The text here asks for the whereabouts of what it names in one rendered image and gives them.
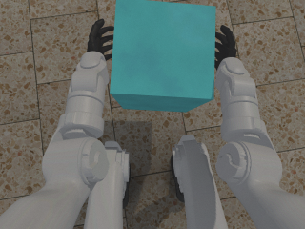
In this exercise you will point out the right robot shin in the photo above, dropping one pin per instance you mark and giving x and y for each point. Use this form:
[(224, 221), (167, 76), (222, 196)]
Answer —
[(203, 150)]

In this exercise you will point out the carton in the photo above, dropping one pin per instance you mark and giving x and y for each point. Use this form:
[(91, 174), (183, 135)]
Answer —
[(163, 55)]

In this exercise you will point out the robot right forearm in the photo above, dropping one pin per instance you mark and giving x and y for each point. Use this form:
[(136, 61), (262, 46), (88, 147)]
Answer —
[(239, 105)]

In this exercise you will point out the robot left hand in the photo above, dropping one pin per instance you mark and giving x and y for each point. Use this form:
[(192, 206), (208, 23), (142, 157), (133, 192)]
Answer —
[(96, 41)]

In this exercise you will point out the robot left forearm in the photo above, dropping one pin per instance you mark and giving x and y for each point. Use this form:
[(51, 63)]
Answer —
[(85, 100)]

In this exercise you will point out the right robot upper arm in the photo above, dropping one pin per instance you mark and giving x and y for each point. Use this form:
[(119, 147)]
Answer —
[(253, 173)]

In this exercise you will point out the right robot thigh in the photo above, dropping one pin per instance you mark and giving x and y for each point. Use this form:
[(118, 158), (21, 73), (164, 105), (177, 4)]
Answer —
[(202, 202)]

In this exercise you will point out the robot right hand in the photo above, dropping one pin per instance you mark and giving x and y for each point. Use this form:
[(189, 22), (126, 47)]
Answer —
[(227, 48)]

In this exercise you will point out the left robot upper arm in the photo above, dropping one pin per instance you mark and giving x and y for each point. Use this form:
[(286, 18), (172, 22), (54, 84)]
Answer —
[(71, 168)]

